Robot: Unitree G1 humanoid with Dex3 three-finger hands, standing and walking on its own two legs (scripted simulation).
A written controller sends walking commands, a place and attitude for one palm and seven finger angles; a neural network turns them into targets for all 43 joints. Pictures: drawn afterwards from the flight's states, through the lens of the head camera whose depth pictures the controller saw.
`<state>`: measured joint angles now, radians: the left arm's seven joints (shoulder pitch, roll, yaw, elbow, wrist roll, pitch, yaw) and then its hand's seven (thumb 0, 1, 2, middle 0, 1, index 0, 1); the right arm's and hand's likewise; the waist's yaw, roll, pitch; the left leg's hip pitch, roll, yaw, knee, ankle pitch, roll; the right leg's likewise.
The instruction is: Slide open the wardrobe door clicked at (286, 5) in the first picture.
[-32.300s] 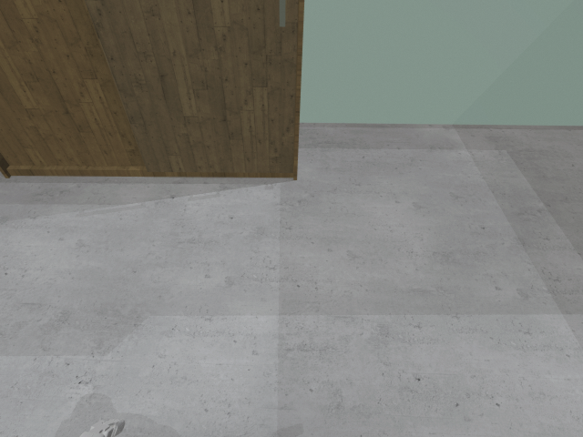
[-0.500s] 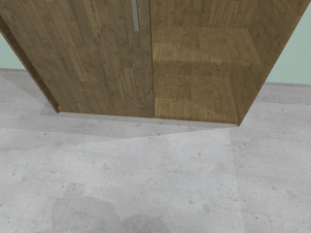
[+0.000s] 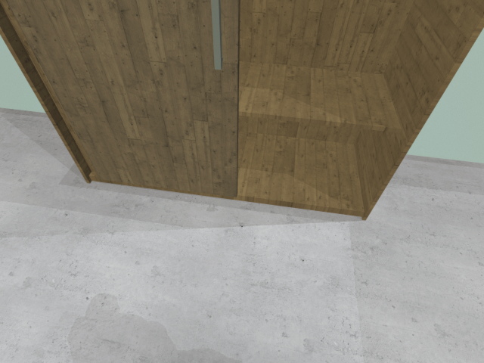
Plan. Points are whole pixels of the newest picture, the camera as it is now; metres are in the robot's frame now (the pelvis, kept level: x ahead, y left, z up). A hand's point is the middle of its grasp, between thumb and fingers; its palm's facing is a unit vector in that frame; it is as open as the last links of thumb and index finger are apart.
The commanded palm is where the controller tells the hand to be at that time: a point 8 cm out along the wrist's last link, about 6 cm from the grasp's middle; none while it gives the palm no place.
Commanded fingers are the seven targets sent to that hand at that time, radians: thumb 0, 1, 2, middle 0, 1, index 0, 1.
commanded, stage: let the arm hang, fingers relaxed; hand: right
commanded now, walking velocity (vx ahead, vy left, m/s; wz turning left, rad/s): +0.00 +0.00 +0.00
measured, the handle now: (217, 8) +0.97 +0.14 +0.17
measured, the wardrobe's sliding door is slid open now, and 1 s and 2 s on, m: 0.65 0.65 0.65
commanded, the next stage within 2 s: look to check the result in 0.24 s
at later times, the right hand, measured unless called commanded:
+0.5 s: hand out of the picture -0.01 -0.18 -0.18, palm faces +0.00 +0.99 -0.16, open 7.3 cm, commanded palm none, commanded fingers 0.00 -0.90 -0.90 0.20 0.30 0.20 0.30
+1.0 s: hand out of the picture +0.00 -0.20 -0.18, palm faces -0.02 +0.98 -0.18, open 7.3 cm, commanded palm none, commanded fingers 0.00 -0.90 -0.90 0.20 0.30 0.20 0.30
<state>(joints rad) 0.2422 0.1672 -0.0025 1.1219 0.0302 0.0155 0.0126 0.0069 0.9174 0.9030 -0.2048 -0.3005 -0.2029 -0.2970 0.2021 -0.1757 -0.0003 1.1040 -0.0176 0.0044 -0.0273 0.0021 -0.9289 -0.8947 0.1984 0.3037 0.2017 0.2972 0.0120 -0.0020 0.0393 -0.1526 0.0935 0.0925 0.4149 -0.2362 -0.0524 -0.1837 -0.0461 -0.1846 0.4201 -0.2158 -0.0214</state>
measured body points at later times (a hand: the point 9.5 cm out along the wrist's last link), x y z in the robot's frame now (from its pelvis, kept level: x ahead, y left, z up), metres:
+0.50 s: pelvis -0.01 -0.02 +0.00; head +0.02 -0.02 +0.45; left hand -0.01 +0.20 -0.16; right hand -0.01 -0.23 -0.17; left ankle -0.01 +0.15 -0.74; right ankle +0.01 -0.10 -0.74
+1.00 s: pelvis -0.01 -0.03 +0.00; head +0.01 -0.03 +0.45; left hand -0.02 +0.20 -0.16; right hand +0.00 -0.25 -0.17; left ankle -0.01 +0.15 -0.74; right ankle +0.01 -0.10 -0.74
